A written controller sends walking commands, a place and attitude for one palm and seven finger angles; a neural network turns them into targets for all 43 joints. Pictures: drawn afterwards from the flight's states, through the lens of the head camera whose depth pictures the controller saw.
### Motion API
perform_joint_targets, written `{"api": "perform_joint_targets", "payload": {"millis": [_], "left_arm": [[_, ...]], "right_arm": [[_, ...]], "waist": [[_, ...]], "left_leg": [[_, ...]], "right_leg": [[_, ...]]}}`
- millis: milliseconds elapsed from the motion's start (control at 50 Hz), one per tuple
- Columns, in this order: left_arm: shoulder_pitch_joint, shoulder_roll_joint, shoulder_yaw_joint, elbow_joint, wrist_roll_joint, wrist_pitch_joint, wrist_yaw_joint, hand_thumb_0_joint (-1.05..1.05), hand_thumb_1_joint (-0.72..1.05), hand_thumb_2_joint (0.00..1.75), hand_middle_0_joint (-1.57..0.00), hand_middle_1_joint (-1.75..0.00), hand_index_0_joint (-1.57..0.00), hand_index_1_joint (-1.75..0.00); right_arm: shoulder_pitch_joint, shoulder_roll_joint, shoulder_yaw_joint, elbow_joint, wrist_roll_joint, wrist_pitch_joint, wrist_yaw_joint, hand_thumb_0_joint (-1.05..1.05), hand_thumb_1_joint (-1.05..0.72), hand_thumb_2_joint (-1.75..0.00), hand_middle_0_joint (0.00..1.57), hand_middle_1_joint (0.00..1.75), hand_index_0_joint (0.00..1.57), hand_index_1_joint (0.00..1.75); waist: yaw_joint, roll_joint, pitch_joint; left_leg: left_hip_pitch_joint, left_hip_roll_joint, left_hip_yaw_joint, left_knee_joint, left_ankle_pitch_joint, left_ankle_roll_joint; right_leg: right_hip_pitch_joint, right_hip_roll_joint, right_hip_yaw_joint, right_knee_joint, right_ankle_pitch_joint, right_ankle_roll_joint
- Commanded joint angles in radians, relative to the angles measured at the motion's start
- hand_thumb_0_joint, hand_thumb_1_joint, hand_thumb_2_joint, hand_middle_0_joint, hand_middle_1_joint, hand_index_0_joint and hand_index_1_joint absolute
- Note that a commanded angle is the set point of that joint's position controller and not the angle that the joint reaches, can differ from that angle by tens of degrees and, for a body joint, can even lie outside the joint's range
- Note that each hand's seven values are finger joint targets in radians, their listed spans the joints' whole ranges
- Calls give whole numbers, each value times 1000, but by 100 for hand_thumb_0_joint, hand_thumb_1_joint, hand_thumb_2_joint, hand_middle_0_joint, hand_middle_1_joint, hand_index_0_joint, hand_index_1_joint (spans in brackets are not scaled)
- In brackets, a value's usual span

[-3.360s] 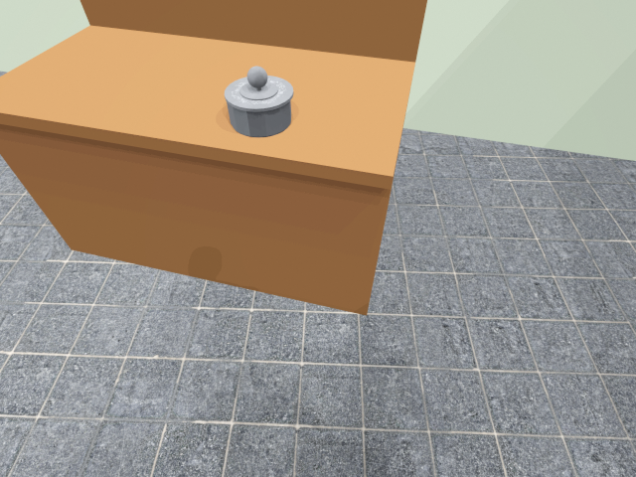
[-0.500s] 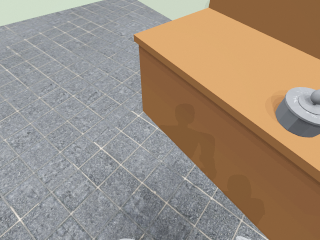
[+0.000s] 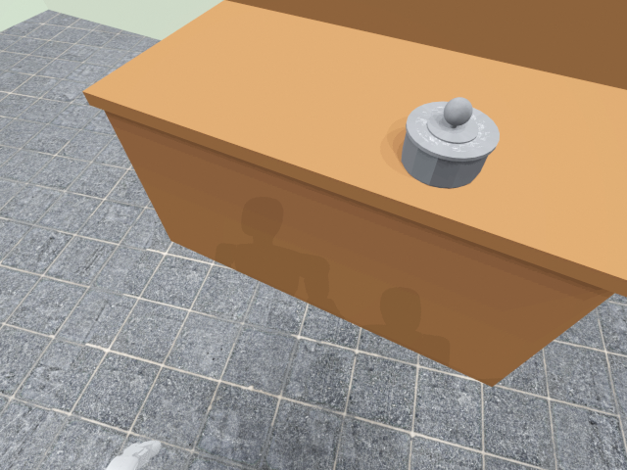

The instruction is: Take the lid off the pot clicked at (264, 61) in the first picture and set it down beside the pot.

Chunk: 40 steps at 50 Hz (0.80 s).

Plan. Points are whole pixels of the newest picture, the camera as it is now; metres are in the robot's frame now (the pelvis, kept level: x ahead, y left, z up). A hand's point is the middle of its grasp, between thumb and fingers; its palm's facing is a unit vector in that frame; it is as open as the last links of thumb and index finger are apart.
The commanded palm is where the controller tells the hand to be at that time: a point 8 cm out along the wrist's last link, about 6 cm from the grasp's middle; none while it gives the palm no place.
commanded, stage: turn to face it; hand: left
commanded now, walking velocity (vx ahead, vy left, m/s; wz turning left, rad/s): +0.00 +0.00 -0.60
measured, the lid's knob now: (457, 111) +0.71 -0.24 +0.05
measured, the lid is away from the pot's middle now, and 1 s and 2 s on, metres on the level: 0.00 0.00 0.00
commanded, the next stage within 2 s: take the last steps up to it in 0.60 s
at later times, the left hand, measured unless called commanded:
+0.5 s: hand (175, 465) +0.15 +0.21 -0.15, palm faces -0.24 -0.95 -0.20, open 7.3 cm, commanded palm none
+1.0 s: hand out of the picture +0.10 +0.15 -0.16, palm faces -0.33 -0.93 -0.18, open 7.3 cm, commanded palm none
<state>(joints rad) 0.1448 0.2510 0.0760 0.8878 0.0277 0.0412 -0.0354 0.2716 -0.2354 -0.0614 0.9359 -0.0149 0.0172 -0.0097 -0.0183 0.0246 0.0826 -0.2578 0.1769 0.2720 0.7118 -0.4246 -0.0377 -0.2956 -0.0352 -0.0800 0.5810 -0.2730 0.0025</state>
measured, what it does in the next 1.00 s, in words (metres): steps on the spot, turning right: left foot, then right foot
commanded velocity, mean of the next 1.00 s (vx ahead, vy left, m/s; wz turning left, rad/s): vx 0.10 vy -0.02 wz -0.32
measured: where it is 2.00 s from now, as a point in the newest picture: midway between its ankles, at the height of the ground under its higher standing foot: outside the picture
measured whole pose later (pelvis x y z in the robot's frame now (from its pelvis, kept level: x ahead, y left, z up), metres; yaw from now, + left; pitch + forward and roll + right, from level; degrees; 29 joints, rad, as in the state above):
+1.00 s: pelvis +0.02 -0.01 +0.02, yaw -23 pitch +1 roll -1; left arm 0.30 0.17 0.06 1.02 0.03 0.00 -0.01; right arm 0.28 -0.19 -0.06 1.01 -0.02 -0.01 0.00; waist 0.00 0.00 0.01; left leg -0.32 0.06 0.09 0.67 -0.38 -0.02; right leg -0.15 0.03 -0.02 0.43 -0.30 -0.04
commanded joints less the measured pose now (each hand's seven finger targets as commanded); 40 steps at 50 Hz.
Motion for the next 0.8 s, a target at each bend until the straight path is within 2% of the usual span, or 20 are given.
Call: {"api": "perform_joint_targets", "payload": {"millis": [0, 60, 200, 260, 280, 300, 320, 340, 380, 400, 440, 560, 600, 640, 660, 680, 700, 720, 740, 780], "left_arm": [[197, 253, 65, -20, -17, -31, 50, 0, 90, 90, -20, -30, -20, -30], [19, 171, 42, -75, -12, -22, 53, 0, 90, 90, -20, -30, -20, -30], [-11, 197, 46, -86, -3, -9, 38, 0, 90, 90, -20, -30, -20, -30], [-38, 183, 45, -90, -12, -2, 37, 0, 90, 90, -20, -30, -20, -30], [-38, 152, 38, -98, -19, 2, 34, 0, 90, 90, -20, -30, -20, -30], [-23, 91, 29, -116, -27, 7, 25, 0, 90, 90, -20, -30, -20, -30], [-23, 78, 23, -138, -18, 1, 20, 0, 90, 90, -20, -30, -20, -30], [-23, 103, 32, -114, -3, 5, 20, 0, 90, 90, -20, -30, -20, -30], [1, 100, 40, -68, -5, 3, 6, 0, 90, 90, -20, -30, -20, -30], [14, 79, 34, -55, -7, 7, 4, 0, 90, 90, -20, -30, -20, -30], [20, 56, 24, -41, -13, 11, 3, 0, 90, 90, -20, -30, -20, -30], [-22, 15, 0, -43, -15, 5, 13, 0, 90, 90, -20, -30, -20, -30], [12, 12, -2, -29, -16, -3, 18, 0, 90, 90, -20, -30, -20, -30], [103, 44, 5, 3, -13, -16, 25, 0, 90, 90, -20, -30, -20, -30], [129, 119, 17, 13, -6, -29, 36, 0, 90, 90, -20, -30, -20, -30], [157, 187, 30, 22, -8, -33, 47, 0, 90, 90, -20, -30, -20, -30], [180, 165, 29, 29, -14, -35, 52, 0, 90, 90, -20, -30, -20, -30], [162, 150, 33, 36, -11, -32, 56, 0, 90, 90, -20, -30, -20, -30], [127, 117, 29, 28, -11, -31, 57, 0, 90, 90, -20, -30, -20, -30], [86, 81, 20, 20, -8, -46, 54, 0, 90, 90, -20, -30, -20, -30]], "right_arm": [[-107, -87, -12, -145, 9, -5, -22, 0, -90, -90, 20, 30, 20, 30], [-66, -98, -14, -100, 1, 6, -17, 0, -90, -90, 20, 30, 20, 30], [-32, -83, -12, -103, 4, 1, -14, 0, -90, -90, 20, 30, 20, 30], [59, -78, -9, -80, 8, -14, -22, 0, -90, -90, 20, 30, 20, 30], [90, -106, -12, -73, 7, -23, -27, 0, -90, -90, 20, 30, 20, 30], [92, -187, -26, -86, -4, -31, -28, 0, -90, -90, 20, 30, 20, 30], [75, -249, -32, -117, -4, -25, -26, 0, -90, -90, 20, 30, 20, 30], [35, -215, -23, -113, -10, -29, -28, 0, -90, -90, 20, 30, 20, 30], [-55, -152, -5, -127, -12, -30, -33, 0, -90, -90, 20, 30, 20, 30], [-64, -142, -1, -125, -12, -29, -33, 0, -90, -90, 20, 30, 20, 30], [-45, -131, 3, -110, -10, -26, -34, 0, -90, -90, 20, 30, 20, 30], [47, -160, -20, -34, -12, -15, -23, 0, -90, -90, 20, 30, 20, 30], [51, -161, -24, -20, -10, -13, -20, 0, -90, -90, 20, 30, 20, 30], [38, -138, -24, -16, 0, -11, -15, 0, -90, -90, 20, 30, 20, 30], [40, -82, -17, -27, 10, -10, -12, 0, -90, -90, 20, 30, 20, 30], [-14, -27, 1, -60, 8, -6, -9, 0, -90, -90, 20, 30, 20, 30], [-47, -50, -2, -57, 3, 9, -18, 0, -90, -90, 20, 30, 20, 30], [-40, -43, -3, -48, 0, 12, -17, 0, -90, -90, 20, 30, 20, 30], [-38, -54, -6, -30, -6, 8, -12, 0, -90, -90, 20, 30, 20, 30], [-14, -48, -9, -8, -13, -8, 2, 0, -90, -90, 20, 30, 20, 30]], "waist": [[102, -262, -212], [25, -157, -141], [21, -191, -104], [-19, -175, -136], [-32, -111, -145], [-32, 144, -140], [-24, 288, -89], [-24, 279, -82], [21, 127, -50], [26, 129, -56], [16, 127, -69], [-30, 153, -100], [-16, 150, -120], [28, 74, -130], [29, -119, -140], [53, -281, -117], [74, -238, -143], [59, -278, -120], [48, -236, -66], [13, -165, -34]], "left_leg": [[-388, -41, -253, 465, -206, -31], [-290, -32, -249, 400, -40, -51], [-124, -117, -214, 86, -7, -39], [31, -141, -199, -181, 127, -28], [132, -103, -242, -307, 168, -12], [198, 102, -490, -444, 151, 64], [120, 277, -654, -507, 181, 161], [53, 282, -652, -515, 170, 192], [39, 165, -447, -471, 258, 170], [56, 127, -360, -451, 326, 154], [89, 109, -293, -427, 414, 159], [150, 158, -287, -384, 478, 189], [138, 150, -264, -329, 528, 170], [48, 100, -198, -210, 432, 98], [-104, 19, -124, -64, 224, 31], [-249, -76, -121, 73, -144, -6], [-240, -80, -220, 194, -164, 2], [-290, -86, -233, 280, -149, 9], [-330, -78, -254, 333, -83, 12], [-295, -69, -228, 305, 2, 2]], "right_leg": [[337, -336, 444, -186, 675, -256], [158, -226, 300, -210, 463, -204], [30, -171, 392, -244, 206, -190], [1, -126, 403, -160, 230, -135], [-70, -72, 370, -90, 171, -90], [-224, 60, 258, 95, -40, -24], [-286, 95, 115, 314, -282, 21], [-278, 47, 169, 464, -280, 27], [-265, 25, 140, 570, -164, 33], [-255, 20, 119, 559, -133, 41], [-223, 12, 86, 489, -132, 47], [-92, 16, 18, 188, -196, 25], [-16, 30, 6, 66, -128, 13], [154, 15, 23, -189, 79, 1], [271, -151, 236, -271, 245, -57], [261, -329, 411, -291, 429, -160], [217, -316, 415, -308, 339, -214], [218, -286, 434, -337, 155, -232], [194, -253, 397, -362, 11, -226], [145, -201, 299, -358, -14, -204]]}}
